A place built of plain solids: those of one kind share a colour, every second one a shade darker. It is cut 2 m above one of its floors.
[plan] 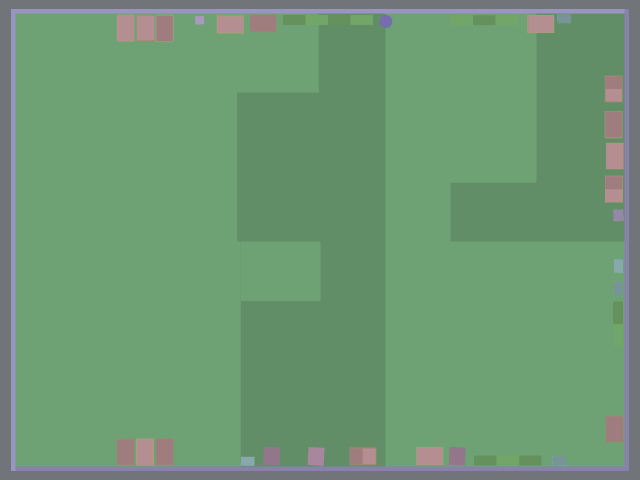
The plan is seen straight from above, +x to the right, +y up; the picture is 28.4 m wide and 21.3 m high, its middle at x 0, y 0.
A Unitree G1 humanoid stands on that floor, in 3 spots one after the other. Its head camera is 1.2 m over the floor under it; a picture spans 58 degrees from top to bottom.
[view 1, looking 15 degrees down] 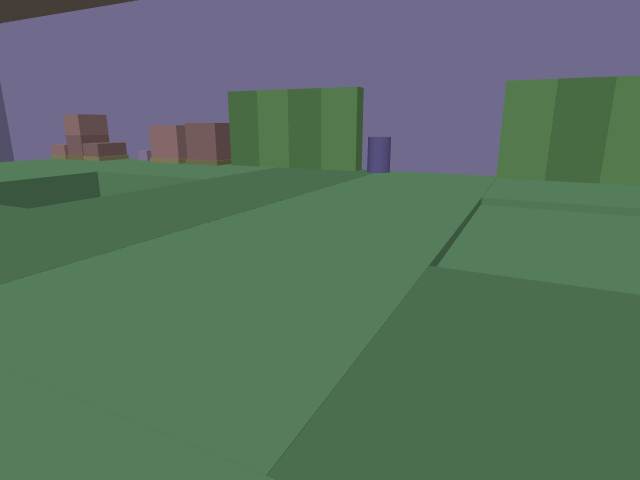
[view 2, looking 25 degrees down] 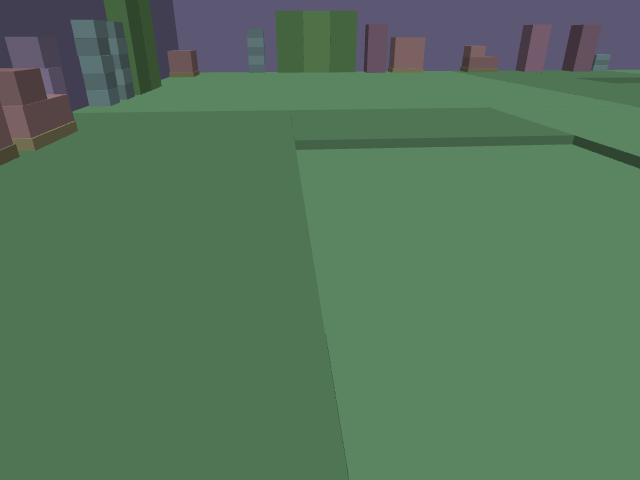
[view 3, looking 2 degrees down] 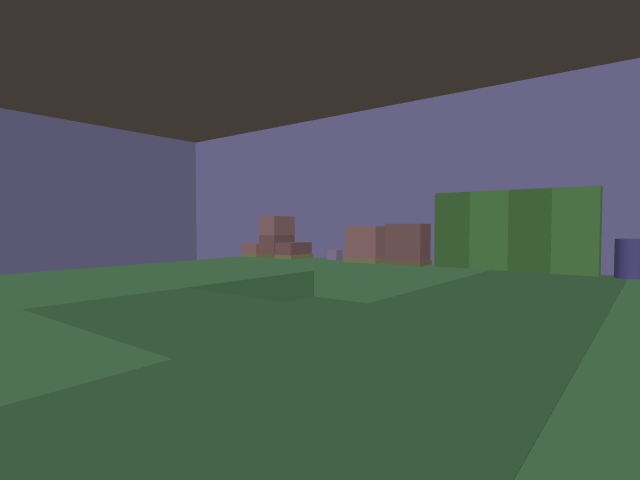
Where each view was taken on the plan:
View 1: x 6.52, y -1.12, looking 116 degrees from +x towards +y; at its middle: floor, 4.64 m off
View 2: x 9.77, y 8.17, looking -95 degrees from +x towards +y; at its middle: floor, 3.13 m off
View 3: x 3.42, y -2.28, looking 128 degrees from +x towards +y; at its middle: wall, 15.66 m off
